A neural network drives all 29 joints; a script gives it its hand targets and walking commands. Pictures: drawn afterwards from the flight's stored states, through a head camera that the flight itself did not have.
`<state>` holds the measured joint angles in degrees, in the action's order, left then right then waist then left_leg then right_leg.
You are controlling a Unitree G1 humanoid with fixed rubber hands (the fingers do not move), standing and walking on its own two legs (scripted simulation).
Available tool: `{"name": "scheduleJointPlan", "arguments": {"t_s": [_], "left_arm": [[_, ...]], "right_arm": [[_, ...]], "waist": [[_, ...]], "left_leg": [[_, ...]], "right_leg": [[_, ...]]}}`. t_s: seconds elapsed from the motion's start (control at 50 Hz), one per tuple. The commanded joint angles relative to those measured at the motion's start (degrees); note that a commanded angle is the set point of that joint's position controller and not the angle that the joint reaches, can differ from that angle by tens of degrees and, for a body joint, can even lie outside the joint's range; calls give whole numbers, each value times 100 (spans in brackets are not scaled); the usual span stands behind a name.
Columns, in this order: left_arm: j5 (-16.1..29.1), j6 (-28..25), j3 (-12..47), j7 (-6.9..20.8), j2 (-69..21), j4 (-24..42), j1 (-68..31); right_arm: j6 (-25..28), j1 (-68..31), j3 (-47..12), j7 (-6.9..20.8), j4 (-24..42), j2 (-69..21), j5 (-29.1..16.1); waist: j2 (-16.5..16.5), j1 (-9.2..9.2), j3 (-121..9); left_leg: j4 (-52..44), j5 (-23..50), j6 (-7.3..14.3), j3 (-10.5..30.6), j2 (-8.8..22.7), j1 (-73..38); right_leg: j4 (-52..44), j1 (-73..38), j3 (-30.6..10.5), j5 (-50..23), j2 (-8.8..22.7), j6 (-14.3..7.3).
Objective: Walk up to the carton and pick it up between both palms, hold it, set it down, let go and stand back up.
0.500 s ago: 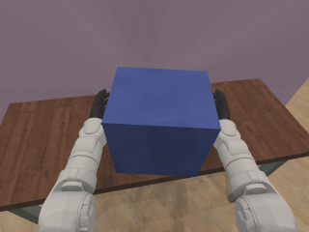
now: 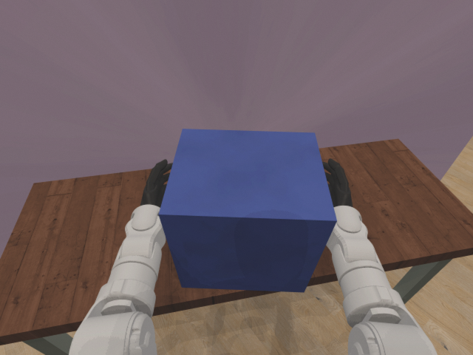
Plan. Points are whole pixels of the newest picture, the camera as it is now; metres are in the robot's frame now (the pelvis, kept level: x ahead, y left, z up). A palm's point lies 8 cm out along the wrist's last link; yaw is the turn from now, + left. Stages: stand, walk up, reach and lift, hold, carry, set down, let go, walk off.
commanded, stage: reach and lift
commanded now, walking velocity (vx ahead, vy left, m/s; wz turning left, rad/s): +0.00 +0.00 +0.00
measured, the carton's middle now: (245, 213) +0.37 -0.04 +0.05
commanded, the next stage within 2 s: none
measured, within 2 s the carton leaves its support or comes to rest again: leaves its support in 0.62 s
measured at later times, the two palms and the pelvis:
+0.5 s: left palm (151, 204) +0.39 +0.13 +0.08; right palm (335, 204) +0.35 -0.20 +0.08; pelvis +0.01 +0.00 +0.00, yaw +1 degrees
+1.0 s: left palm (149, 183) +0.38 +0.12 +0.15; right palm (348, 196) +0.33 -0.21 +0.12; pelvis +0.00 -0.01 +0.00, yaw +0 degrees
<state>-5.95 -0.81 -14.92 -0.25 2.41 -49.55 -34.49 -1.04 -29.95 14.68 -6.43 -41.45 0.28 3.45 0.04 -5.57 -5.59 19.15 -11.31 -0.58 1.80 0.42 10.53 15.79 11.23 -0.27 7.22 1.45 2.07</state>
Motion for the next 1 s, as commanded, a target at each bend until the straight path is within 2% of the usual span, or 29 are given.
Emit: {"name": "scheduleJointPlan", "arguments": {"t_s": [0.0, 0.08, 0.16, 0.28, 0.44, 0.5, 0.58, 0.62, 0.7, 0.76, 0.82, 0.9, 0.98], "left_arm": [[19, -7, 1995, 930, -3419, 1271, -4447], [172, 79, 2442, 791, -3801, 1681, -4546], [240, 144, 2711, 650, -4016, 1924, -4395], [185, 280, 2735, 614, -4070, 1998, -4104], [242, 391, 2813, 659, -4097, 2177, -4088], [360, 360, 3025, 618, -4190, 2494, -4310], [546, 181, 3484, 460, -4365, 3208, -4716], [499, 108, 3498, 426, -4341, 3315, -4737], [81, -14, 2999, 567, -4089, 2927, -4484], [-399, -86, 2327, 752, -3772, 2216, -4072], [-830, -49, 1645, 925, -3420, 1408, -3606], [-1047, 79, 1138, 1011, -3228, 902, -3634], [-865, 221, 1391, 880, -3324, 1151, -4391]], "right_arm": [[293, -3983, -2296, 928, 969, -3364, 70], [328, -4026, -2447, 957, 1172, -3372, -132], [333, -4005, -2589, 988, 1367, -3315, -303], [280, -3977, -2651, 978, 1560, -3156, -385], [206, -3994, -2798, 855, 1822, -3266, -430], [254, -4133, -2981, 787, 2064, -3389, -519], [501, -4403, -3337, 748, 2594, -3560, -684], [626, -4457, -3403, 745, 2715, -3568, -672], [936, -4472, -3168, 742, 2422, -3411, -338], [1233, -4359, -2760, 743, 1774, -3253, 87], [1534, -4193, -2239, 745, 943, -3022, 483], [1910, -4385, -1770, 714, 216, -2816, 700], [2038, -5183, -1782, 655, 439, -2729, 472]], "waist": [[-12, -56, -1872], [277, -132, -2282], [438, -123, -2540], [411, -68, -2424], [230, -152, -2450], [214, -190, -2752], [273, -195, -3492], [206, -182, -3590], [-134, -93, -3141], [-411, 30, -2376], [-562, 187, -1383], [-532, 422, -539], [-304, 478, -899]], "left_leg": [[-353, 1376, -310, -274, -296, -230], [-87, 2138, -563, -207, -267, -907], [102, 2619, -690, -138, -243, -1237], [104, 2569, -664, -99, -253, -1136], [25, 2261, -558, -92, -317, -860], [57, 2298, -547, -70, -348, -830], [272, 2847, -602, -38, -348, -1086], [308, 2944, -566, -38, -341, -1152], [51, 2496, -346, -116, -352, -858], [-337, 1881, -134, -260, -331, -359], [-730, 1128, 17, -462, -265, 18], [-934, 522, 111, -724, -190, 72], [-829, 457, 94, -854, -175, -337]], "right_leg": [[171, -1652, 266, -1716, -332, -8], [102, -1251, 402, -1722, -467, -108], [84, -1080, 465, -1784, -535, -160], [94, -1152, 458, -1852, -517, -148], [149, -1357, 397, -2134, -474, -88], [221, -1498, 392, -2398, -466, -65], [349, -1698, 424, -2912, -506, -55], [379, -1813, 439, -3064, -504, -29], [394, -2370, 434, -3214, -415, 93], [356, -2859, 390, -3170, -308, 197], [227, -2924, 412, -2706, -221, 245], [-44, -2517, 539, -1614, -207, 141], [-217, -2120, 662, -854, -260, 38]]}}
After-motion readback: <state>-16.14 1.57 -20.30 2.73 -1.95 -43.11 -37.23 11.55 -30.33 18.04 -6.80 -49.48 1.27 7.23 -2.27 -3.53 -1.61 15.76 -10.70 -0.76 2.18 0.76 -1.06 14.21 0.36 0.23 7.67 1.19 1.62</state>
